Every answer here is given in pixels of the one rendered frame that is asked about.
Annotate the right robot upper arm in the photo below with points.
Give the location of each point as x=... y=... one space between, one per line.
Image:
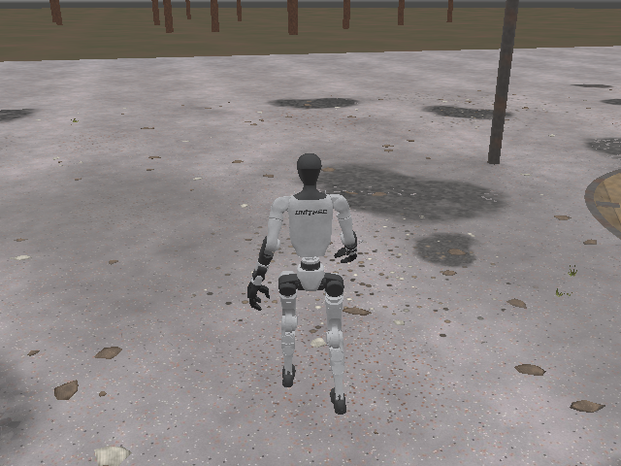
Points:
x=344 y=217

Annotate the left robot hand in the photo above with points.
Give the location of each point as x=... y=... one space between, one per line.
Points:
x=251 y=294

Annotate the right robot hand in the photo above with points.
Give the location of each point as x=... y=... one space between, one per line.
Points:
x=342 y=252

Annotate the left robot thigh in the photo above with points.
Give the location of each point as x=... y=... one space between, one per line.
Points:
x=287 y=287

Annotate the left robot foot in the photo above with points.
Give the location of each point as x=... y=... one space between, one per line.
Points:
x=288 y=379

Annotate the left robot upper arm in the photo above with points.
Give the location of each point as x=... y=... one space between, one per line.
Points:
x=279 y=206

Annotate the left robot forearm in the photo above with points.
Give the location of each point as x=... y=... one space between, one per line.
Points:
x=262 y=265

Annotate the right robot forearm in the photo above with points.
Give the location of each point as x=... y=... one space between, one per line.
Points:
x=351 y=249

